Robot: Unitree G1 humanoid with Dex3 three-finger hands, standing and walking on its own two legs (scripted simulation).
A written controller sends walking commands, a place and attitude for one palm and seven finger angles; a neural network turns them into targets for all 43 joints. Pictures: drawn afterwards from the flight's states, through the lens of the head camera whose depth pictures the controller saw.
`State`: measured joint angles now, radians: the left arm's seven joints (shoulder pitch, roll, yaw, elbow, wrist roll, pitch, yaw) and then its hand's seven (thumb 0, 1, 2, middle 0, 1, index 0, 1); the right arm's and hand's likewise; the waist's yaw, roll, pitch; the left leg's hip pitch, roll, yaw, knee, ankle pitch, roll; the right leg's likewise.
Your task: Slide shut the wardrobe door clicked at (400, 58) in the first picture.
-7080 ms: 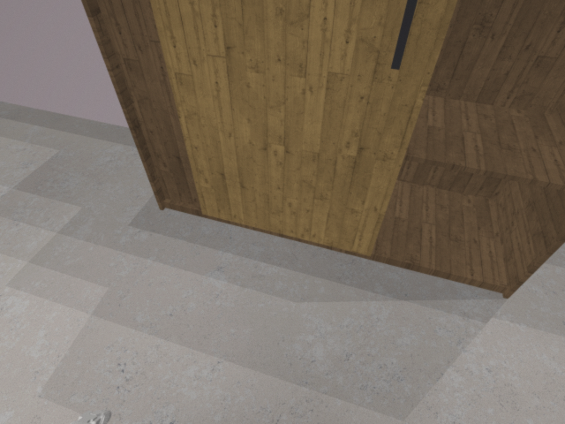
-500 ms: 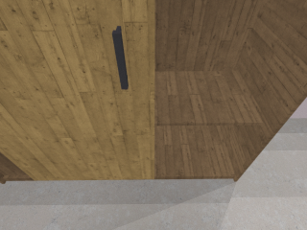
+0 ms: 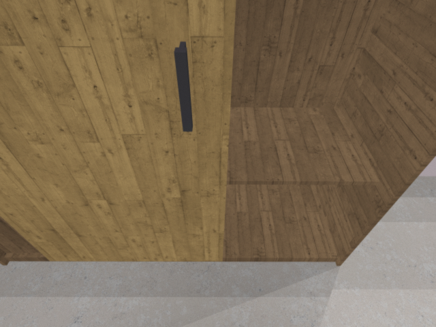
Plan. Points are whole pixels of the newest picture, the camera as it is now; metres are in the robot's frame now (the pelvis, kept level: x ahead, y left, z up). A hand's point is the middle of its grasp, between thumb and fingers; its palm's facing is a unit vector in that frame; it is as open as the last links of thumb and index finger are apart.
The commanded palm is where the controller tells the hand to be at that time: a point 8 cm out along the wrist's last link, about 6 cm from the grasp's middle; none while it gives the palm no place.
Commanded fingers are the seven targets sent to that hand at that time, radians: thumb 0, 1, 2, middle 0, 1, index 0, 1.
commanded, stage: look again from close up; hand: left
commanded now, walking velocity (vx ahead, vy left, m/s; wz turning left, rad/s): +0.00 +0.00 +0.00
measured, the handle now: (185, 89) +0.51 +0.10 +0.19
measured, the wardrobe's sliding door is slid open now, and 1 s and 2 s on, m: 0.54 0.54 0.54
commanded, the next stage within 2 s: raise the hand with hooked fingers in 0.48 s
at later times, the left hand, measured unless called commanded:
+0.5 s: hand out of the picture +0.00 +0.19 -0.17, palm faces +0.00 -0.98 -0.22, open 7.4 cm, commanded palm none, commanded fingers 0.00 0.90 0.90 -0.20 -0.30 -0.20 -0.30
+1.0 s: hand (106, 324) +0.14 +0.19 -0.01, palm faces +0.11 -0.99 +0.00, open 8.6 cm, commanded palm +0.12 +0.25 +0.01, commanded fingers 0.00 0.39 0.68 -0.24 -0.63 -0.24 -0.63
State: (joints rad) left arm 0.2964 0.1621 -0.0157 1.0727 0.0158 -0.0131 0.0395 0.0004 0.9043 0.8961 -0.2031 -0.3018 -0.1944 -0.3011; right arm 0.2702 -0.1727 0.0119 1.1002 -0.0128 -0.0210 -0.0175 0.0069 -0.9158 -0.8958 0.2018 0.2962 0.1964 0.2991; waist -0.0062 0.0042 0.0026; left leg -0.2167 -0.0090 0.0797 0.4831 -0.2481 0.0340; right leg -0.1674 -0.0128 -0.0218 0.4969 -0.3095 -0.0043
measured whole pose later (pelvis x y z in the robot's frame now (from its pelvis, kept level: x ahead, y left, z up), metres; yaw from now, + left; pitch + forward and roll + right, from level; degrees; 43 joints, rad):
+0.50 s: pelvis +0.00 +0.00 +0.00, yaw +0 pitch -1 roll +0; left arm 0.29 0.19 -0.02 1.10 0.02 -0.01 0.03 0.00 0.90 0.90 -0.20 -0.30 -0.20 -0.30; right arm 0.22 -0.19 0.01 1.13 -0.01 -0.02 -0.01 0.00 -0.91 -0.90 0.20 0.30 0.20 0.30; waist 0.00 -0.01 0.02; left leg -0.19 -0.01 0.08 0.44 -0.23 0.03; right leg -0.14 -0.01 -0.02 0.45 -0.28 0.00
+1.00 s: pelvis -0.03 -0.03 -0.05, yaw +2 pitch +7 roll -1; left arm 0.47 0.23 0.23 0.08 -0.31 -0.36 -0.33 0.00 0.60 0.77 -0.23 -0.49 -0.22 -0.49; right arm 0.18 -0.26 -0.06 0.50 0.04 -0.23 -0.05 0.01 -0.90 -0.90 0.20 0.30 0.20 0.30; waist 0.02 0.00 -0.12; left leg -0.67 0.03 0.02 0.94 -0.39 0.00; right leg -0.59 0.01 -0.09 0.94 -0.48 -0.05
